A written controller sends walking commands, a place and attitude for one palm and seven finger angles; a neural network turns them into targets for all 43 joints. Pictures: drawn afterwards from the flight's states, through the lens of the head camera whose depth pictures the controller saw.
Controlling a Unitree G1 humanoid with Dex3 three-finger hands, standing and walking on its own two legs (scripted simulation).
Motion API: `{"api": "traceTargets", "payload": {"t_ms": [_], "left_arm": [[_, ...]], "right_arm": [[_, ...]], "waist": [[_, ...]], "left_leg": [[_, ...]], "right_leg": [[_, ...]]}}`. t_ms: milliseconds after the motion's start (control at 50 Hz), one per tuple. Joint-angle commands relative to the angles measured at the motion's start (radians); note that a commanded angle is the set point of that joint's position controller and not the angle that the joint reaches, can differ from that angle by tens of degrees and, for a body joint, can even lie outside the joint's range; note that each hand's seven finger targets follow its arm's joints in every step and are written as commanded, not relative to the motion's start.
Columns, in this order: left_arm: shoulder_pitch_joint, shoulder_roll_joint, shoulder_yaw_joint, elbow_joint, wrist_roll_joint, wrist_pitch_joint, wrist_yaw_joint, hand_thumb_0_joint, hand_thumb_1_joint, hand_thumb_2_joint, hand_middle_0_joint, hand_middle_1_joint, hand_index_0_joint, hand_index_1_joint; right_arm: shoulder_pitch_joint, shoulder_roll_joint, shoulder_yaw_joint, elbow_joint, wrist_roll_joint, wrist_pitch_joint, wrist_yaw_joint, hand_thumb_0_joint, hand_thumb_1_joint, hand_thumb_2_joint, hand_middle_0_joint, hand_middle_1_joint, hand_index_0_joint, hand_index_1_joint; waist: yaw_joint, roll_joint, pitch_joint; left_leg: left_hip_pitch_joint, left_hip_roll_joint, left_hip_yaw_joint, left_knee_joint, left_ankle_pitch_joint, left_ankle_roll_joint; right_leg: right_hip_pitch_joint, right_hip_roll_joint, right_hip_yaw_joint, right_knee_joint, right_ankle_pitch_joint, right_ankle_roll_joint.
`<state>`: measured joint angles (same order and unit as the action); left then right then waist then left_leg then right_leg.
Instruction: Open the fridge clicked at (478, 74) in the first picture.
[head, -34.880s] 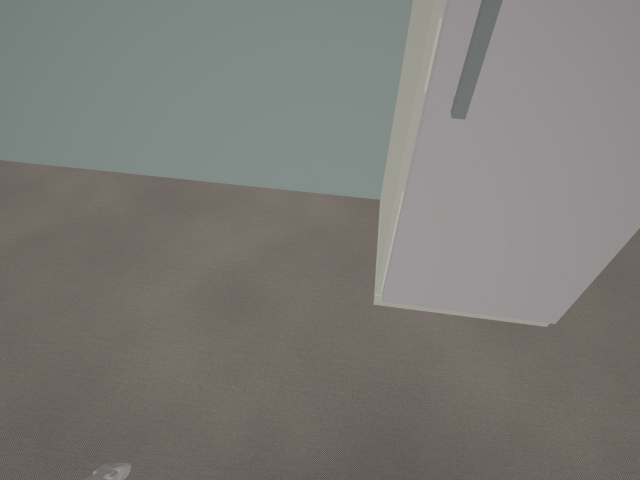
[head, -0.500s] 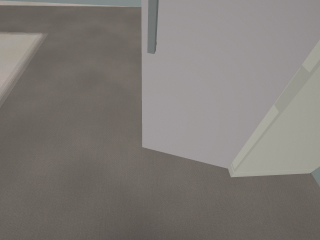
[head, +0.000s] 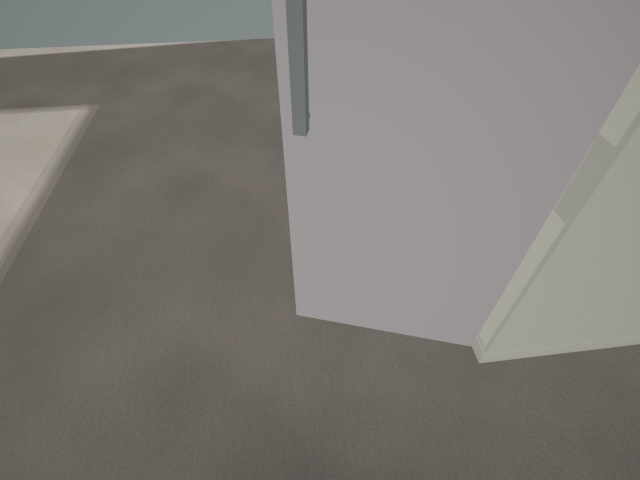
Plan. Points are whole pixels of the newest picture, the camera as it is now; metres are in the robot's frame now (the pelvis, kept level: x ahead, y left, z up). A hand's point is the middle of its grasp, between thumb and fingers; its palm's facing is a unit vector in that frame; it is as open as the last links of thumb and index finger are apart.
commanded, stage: let the arm hang, fingers relaxed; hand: left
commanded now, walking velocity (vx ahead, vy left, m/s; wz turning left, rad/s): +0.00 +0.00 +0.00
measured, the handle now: (301, 40) +0.73 +0.07 +0.23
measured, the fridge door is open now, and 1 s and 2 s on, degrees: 71 71 71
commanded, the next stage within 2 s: look to check the result in 0.28 s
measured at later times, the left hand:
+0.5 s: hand out of the picture -0.01 +0.17 -0.18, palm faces +0.01 -0.99 -0.17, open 7.4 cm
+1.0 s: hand out of the picture +0.01 +0.18 -0.18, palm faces -0.01 -0.98 -0.18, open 7.4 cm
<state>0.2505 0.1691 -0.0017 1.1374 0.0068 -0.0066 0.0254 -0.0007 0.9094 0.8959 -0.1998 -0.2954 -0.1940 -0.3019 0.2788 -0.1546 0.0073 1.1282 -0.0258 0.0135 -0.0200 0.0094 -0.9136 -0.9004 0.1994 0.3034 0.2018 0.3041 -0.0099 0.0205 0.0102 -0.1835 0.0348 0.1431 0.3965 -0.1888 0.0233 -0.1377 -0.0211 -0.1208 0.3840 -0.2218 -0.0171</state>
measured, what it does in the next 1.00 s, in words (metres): stands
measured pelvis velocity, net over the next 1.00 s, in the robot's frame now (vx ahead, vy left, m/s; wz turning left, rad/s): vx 0.00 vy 0.01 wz -0.02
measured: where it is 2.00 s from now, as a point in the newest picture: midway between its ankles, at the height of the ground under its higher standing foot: outside the picture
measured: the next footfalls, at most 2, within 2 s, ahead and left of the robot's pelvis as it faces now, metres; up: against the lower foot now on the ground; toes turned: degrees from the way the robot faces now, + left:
none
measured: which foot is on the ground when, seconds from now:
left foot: down 0.00-1.00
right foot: down 0.00-1.00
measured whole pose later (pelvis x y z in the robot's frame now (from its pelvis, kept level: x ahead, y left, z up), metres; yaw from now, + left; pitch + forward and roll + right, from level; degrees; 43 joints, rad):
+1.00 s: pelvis +0.00 +0.01 +0.00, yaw -1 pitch -1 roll +0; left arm 0.25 0.14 0.00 1.15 0.01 -0.01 0.03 0.00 0.91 0.90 -0.20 -0.30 -0.19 -0.30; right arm 0.26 -0.14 -0.01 1.14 -0.02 0.01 -0.03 0.01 -0.91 -0.90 0.20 0.30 0.20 0.30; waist -0.01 0.00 0.05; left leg -0.18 0.02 0.17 0.39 -0.20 0.04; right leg -0.15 -0.03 -0.09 0.39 -0.22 0.00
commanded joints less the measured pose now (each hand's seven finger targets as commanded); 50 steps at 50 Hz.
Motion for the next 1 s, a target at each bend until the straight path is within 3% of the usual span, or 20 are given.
{"api": "traceTargets", "payload": {"t_ms": [0, 160, 300, 480, 980], "left_arm": [[0.061, 0.103, 0.02, -0.013, 0.004, -0.009, 0.01, 0.0, 0.9, 0.9, -0.2, -0.3, -0.2, -0.3], [0.073, 0.079, 0.02, -0.003, 0.003, -0.009, 0.011, 0.0, 0.9, 0.9, -0.2, -0.3, -0.2, -0.3], [0.089, 0.07, 0.022, -0.001, 0.006, -0.008, 0.013, 0.0, 0.9, 0.9, -0.2, -0.3, -0.2, -0.3], [0.098, 0.052, 0.021, 0.006, 0.009, -0.005, 0.014, 0.0, 0.9, 0.9, -0.2, -0.3, -0.2, -0.3], [0.07, 0.074, 0.022, -0.005, 0.009, -0.009, 0.012, 0.0, 0.9, 0.9, -0.2, -0.3, -0.2, -0.3]], "right_arm": [[0.058, -0.085, -0.02, -0.016, 0.003, -0.014, -0.011, 0.0, -0.9, -0.9, 0.2, 0.3, 0.2, 0.3], [0.07, -0.066, -0.021, -0.004, 0.002, -0.017, -0.016, 0.0, -0.9, -0.9, 0.2, 0.3, 0.2, 0.3], [0.082, -0.064, -0.027, -0.007, 0.005, -0.018, -0.018, 0.0, -0.9, -0.9, 0.2, 0.3, 0.2, 0.3], [0.079, -0.061, -0.029, -0.005, 0.004, -0.017, -0.02, 0.0, -0.9, -0.9, 0.2, 0.3, 0.2, 0.3], [0.047, -0.077, -0.031, -0.008, 0.005, -0.018, -0.017, 0.0, -0.9, -0.9, 0.2, 0.3, 0.2, 0.3]], "waist": [[0.007, -0.016, 0.082], [0.006, 0.011, 0.068], [0.005, -0.015, 0.049], [0.0, -0.006, 0.073], [0.001, -0.016, 0.06]], "left_leg": [[-0.02, 0.097, -0.121, -0.095, 0.021, 0.003], [-0.014, 0.098, -0.116, -0.093, 0.033, 0.006], [0.005, 0.1, -0.117, -0.088, 0.046, 0.012], [0.003, 0.101, -0.118, -0.101, 0.011, 0.015], [0.021, 0.102, -0.115, -0.094, 0.046, 0.013]], "right_leg": [[-0.066, -0.103, 0.112, -0.089, 0.026, -0.023], [-0.054, -0.103, 0.114, -0.081, 0.052, -0.022], [-0.058, -0.098, 0.112, -0.069, 0.06, -0.021], [-0.083, -0.094, 0.115, -0.065, 0.044, -0.017], [-0.074, -0.099, 0.123, -0.07, 0.066, -0.018]]}}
